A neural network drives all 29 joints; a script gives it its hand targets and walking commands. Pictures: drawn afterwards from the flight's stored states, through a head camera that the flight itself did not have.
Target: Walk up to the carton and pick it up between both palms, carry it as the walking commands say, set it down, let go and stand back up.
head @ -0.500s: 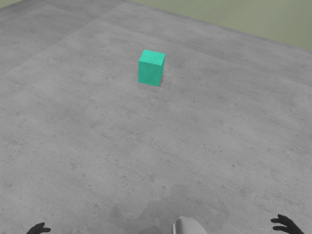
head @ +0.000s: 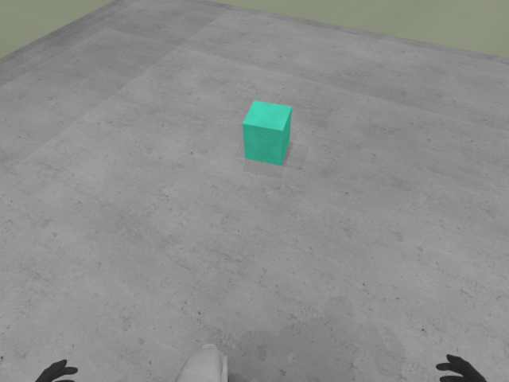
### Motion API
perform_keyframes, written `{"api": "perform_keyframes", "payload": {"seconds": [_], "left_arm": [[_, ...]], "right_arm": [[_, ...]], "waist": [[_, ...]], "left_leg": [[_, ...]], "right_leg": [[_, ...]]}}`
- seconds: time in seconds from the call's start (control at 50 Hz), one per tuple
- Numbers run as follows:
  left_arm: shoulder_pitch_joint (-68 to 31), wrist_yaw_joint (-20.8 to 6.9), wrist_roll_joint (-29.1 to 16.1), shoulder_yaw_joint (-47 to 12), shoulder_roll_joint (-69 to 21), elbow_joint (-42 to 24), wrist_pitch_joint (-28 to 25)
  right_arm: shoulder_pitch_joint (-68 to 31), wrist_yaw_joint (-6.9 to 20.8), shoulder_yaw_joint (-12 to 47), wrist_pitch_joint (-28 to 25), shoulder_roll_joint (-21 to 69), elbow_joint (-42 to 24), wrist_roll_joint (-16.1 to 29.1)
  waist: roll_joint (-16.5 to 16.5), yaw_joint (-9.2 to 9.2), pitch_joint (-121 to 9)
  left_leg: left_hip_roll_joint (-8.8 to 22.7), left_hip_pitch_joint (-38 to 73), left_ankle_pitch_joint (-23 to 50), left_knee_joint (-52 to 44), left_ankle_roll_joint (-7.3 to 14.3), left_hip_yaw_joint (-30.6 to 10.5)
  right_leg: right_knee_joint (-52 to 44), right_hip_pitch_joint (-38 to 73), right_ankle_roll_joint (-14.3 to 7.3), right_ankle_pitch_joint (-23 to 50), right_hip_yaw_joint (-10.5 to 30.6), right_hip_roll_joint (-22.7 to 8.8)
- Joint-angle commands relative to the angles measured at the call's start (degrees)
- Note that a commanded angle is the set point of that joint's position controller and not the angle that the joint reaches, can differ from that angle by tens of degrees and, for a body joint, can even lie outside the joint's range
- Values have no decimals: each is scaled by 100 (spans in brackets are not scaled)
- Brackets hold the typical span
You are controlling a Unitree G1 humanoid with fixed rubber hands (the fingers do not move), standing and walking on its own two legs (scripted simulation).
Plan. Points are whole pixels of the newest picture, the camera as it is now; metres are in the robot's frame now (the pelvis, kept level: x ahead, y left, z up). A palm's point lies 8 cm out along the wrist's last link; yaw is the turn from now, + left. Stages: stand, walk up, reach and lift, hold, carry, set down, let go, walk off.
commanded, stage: walk up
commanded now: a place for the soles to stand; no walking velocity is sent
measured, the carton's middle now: (267, 133) +1.34 -0.01 -0.65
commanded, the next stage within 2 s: none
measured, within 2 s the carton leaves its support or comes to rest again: neither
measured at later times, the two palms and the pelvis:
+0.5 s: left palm (90, 282) +0.29 +0.35 -0.10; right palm (464, 278) +0.28 -0.33 -0.04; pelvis +0.21 +0.01 +0.01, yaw +0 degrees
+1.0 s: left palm (129, 209) +0.45 +0.30 -0.08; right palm (422, 182) +0.53 -0.36 -0.09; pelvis +0.41 -0.04 -0.01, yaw +2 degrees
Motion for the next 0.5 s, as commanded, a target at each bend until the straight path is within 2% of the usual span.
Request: {"api": "perform_keyframes", "payload": {"seconds": [0.0,0.04,0.06,0.08,0.1,0.12,0.14,0.16,0.18,0.2,0.22,0.24,0.26,0.28,0.3,0.32,0.34,0.36,0.38,0.42,0.44,0.46,0.48], "left_arm": [[15,31,-30,311,1281,-322,-88],[152,47,-23,284,1312,-260,-75],[238,72,3,285,1340,-220,-66],[282,80,7,260,1293,-214,-58],[251,94,23,251,1325,-227,-48],[245,115,22,218,1259,-243,-32],[118,140,27,169,1186,-321,-12],[266,153,-12,51,944,-374,-13],[341,149,-60,-89,572,-515,-21],[429,183,-9,-8,928,-401,18],[530,187,29,26,1230,-292,62],[342,150,59,44,1300,-204,42],[416,106,75,42,1228,-185,70],[649,51,41,72,1213,-63,117],[753,15,24,86,1076,-18,129],[621,-17,15,87,1010,-69,142],[478,-46,21,74,893,-108,165],[430,-72,29,83,880,-73,185],[321,-96,54,83,897,-113,215],[19,-149,88,123,894,-132,246],[-100,-173,102,153,866,-127,227],[-311,-185,119,149,854,-175,227],[-472,-184,142,158,840,-203,204]], "right_arm": [[-490,54,-265,-45,-765,-396,-49],[-745,53,-288,-40,-746,-491,-26],[-820,46,-289,-45,-686,-500,-13],[-919,43,-275,-68,-645,-536,-19],[-883,41,-292,-85,-647,-536,-3],[-671,14,-317,-101,-689,-472,7],[-47,-29,-381,-130,-788,-275,-37],[674,-122,-514,-164,-1084,-83,-129],[1330,-199,-669,-193,-1577,-69,-193],[1009,-260,-636,-191,-1476,-188,-38],[703,-284,-664,-199,-1604,-357,130],[419,-286,-592,-184,-1369,-337,171],[169,-291,-578,-194,-1295,-386,121],[10,-293,-543,-206,-1129,-427,134],[-80,-282,-533,-236,-1121,-482,112],[17,-270,-508,-275,-1060,-491,114],[67,-266,-505,-310,-1083,-468,72],[100,-257,-495,-328,-1079,-449,56],[27,-246,-508,-326,-1184,-528,60],[1,-209,-555,-317,-1326,-582,42],[-35,-185,-530,-309,-1312,-570,51],[107,-170,-531,-295,-1330,-546,29],[209,-173,-534,-284,-1327,-516,32]], "waist": [[-919,140,-53],[-846,188,-73],[-721,197,-102],[-808,200,-82],[-678,128,-40],[-532,0,-132],[-246,-330,-449],[357,-653,-953],[1658,-966,-1620],[723,-712,-1187],[217,-636,-968],[1,-564,-531],[45,-371,-372],[232,-227,-280],[396,-131,-159],[376,-203,-24],[503,-268,51],[527,-279,13],[587,-293,17],[643,-352,63],[758,-328,139],[562,-430,78],[567,-512,37]], "left_leg": [[8,11,699,-845,44,132],[-29,26,664,-966,122,121],[-119,49,589,-1083,152,160],[-74,81,592,-1286,183,96],[-127,406,515,-1370,223,158],[-266,799,449,-1502,282,179],[-433,1853,134,-1756,436,205],[-144,3072,-231,-2017,730,-279],[1353,4396,-955,-2363,1097,-2464],[1742,4129,-1244,-2892,1474,-3431],[1855,3617,-1284,-2878,1708,-3180],[1646,3043,-898,-2962,1660,-2661],[1463,2662,-709,-3085,1465,-2125],[1137,2246,-627,-3131,1190,-1531],[869,1903,-468,-3146,1060,-1188],[688,1797,-153,-3200,1046,-985],[675,1747,-73,-3273,1116,-829],[612,1679,-183,-3385,1026,-707],[686,1726,-632,-3505,979,-755],[789,1668,-1028,-3624,1063,-679],[696,1607,-1051,-3582,1126,-536],[708,1730,-998,-3514,1114,-491],[646,1814,-905,-3407,1083,-452]], "right_leg": [[-1230,107,-534,299,1076,-1272],[-1185,342,-457,498,1038,-1351],[-1009,496,-454,991,1009,-1395],[-845,583,-527,1418,934,-1374],[-684,459,-545,1824,826,-1469],[-357,363,-504,2115,770,-1359],[487,40,-479,2445,553,-1178],[1909,-715,-309,2213,271,-806],[3699,-2100,-35,-41,225,-254],[3949,-2690,7,-1473,695,81],[4020,-2647,37,-1373,943,-225],[3986,-2673,-3,-1073,937,-432],[3804,-2548,-2,-942,982,-574],[3586,-2222,73,-669,1035,-635],[3433,-1949,149,-467,923,-558],[3251,-1908,176,-269,943,-527],[2958,-1955,249,-180,896,-569],[2819,-1965,273,66,842,-595],[2597,-2047,307,163,830,-625],[2103,-2014,414,373,753,-676],[1809,-1926,409,560,695,-694],[1525,-1883,383,645,622,-688],[1216,-1782,369,675,546,-619]]}}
